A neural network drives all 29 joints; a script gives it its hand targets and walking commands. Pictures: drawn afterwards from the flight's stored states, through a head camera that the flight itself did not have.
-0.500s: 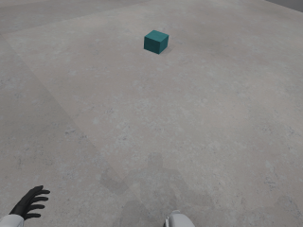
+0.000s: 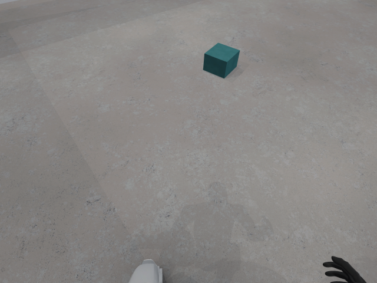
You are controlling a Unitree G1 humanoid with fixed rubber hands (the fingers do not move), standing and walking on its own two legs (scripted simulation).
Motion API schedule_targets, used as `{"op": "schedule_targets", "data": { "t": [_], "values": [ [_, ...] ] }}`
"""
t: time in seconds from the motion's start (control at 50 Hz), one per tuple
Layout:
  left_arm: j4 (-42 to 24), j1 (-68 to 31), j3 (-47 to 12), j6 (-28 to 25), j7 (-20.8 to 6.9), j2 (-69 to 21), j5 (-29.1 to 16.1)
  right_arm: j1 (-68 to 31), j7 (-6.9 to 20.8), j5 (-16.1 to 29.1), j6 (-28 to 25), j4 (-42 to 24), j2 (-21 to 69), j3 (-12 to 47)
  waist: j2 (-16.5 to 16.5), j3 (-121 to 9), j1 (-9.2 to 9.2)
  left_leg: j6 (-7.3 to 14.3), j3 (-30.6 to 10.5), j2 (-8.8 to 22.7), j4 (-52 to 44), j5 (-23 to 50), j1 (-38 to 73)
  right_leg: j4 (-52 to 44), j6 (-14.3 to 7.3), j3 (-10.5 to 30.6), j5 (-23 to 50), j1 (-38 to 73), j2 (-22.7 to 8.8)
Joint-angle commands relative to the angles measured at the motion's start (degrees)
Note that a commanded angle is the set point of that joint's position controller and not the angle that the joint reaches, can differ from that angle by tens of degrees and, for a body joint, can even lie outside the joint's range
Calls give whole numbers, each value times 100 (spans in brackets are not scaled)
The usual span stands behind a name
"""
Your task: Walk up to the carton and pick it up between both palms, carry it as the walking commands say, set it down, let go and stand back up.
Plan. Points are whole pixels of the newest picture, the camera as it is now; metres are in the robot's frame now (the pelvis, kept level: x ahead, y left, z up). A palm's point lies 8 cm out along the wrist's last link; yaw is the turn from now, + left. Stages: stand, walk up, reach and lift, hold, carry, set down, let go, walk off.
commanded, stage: walk up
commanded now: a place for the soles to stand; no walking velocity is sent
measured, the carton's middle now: (221, 60) +2.03 -0.21 -0.69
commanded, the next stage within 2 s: none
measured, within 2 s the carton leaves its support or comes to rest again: neither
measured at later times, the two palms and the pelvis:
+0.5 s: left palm (96, 135) +0.52 +0.32 -0.07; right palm (343, 228) +0.28 -0.33 -0.06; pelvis +0.31 +0.02 +0.01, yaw -6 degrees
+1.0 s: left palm (102, 115) +0.63 +0.33 -0.08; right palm (299, 102) +0.73 -0.35 -0.07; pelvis +0.59 -0.02 +0.00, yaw -3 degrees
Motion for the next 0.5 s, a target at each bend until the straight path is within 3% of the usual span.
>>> {"op": "schedule_targets", "data": {
  "t": [0.0,0.04,0.06,0.08,0.1,0.12,0.14,0.16,0.2,0.24,0.3,0.34,0.4,0.48],
  "values": [
    [-419,-512,252,-131,20,1207,-6,-617,68,65,-88,-422,-734,-262,-760,-20,-252,95,191,-334,-596,669,1112,-1246,-517,893,695,-948,-1417],
    [-390,-541,216,-103,56,1225,6,-569,83,106,-96,-397,-737,-298,-782,9,-397,233,179,-461,-816,619,1624,-1082,-593,821,962,-940,-1541],
    [-392,-566,194,-91,73,1234,7,-321,69,101,-101,-342,-794,-340,-722,-123,-541,320,225,-562,-930,466,2082,-670,-593,743,1472,-885,-1550],
    [-393,-543,154,-66,90,1183,1,197,36,51,-118,-210,-891,-402,-449,-440,-777,458,281,-690,-1085,104,2806,323,-515,499,1992,-913,-1375],
    [-433,-353,47,-33,102,991,-33,1048,-27,-60,-161,-31,-1096,-497,-20,-1032,-1099,714,89,-623,-1156,-465,4035,1983,-367,230,1979,-1453,-1058],
    [-640,-95,-103,-39,133,631,-125,1766,-145,-196,-182,-80,-1682,-660,977,-1922,-1329,1152,-2080,1023,-1491,-2069,5217,4143,-72,62,476,-2567,-580],
    [-716,161,6,-53,182,963,-103,1442,-197,37,-175,-276,-1994,-676,834,-2030,-1100,1632,-4117,1969,-2490,-2993,5168,5063,73,706,-1086,-3660,-236],
    [-617,15,34,-46,219,1311,-54,957,-211,198,-175,-370,-1725,-610,60,-1455,-906,1654,-3506,1794,-2471,-3073,4390,5311,48,1216,-677,-3700,-587],
    [-467,28,44,-51,133,1155,-99,547,-242,149,-235,-460,-1312,-414,55,-626,-463,1289,-1929,1065,-2599,-1948,3207,4709,90,1169,-149,-3483,-988],
    [-316,70,76,34,20,1035,-72,445,-222,124,-324,-515,-1181,-343,242,-463,-325,1208,-1079,834,-2825,-1144,2605,4105,249,1092,-41,-3049,-1165],
    [-366,-436,88,124,-98,913,-30,540,-189,99,-408,-548,-1241,-376,279,-224,-374,1270,-733,783,-3234,-1467,2458,3176,421,777,322,-3132,-1310],
    [-422,-876,79,151,-179,814,2,639,-170,107,-435,-514,-1252,-401,257,-59,-452,1090,-450,588,-3386,-1408,2538,2510,440,579,895,-3167,-1295],
    [-495,-1503,51,191,-262,656,-5,885,-151,99,-420,-414,-1231,-422,218,96,-587,805,-41,340,-3375,-673,2774,1599,344,294,1547,-2972,-1113],
    [-603,-2196,-26,243,-287,482,-54,1151,-205,51,-361,-302,-1366,-469,297,125,-664,722,177,457,-3151,559,3088,872,143,112,1789,-2371,-870]
  ]
}}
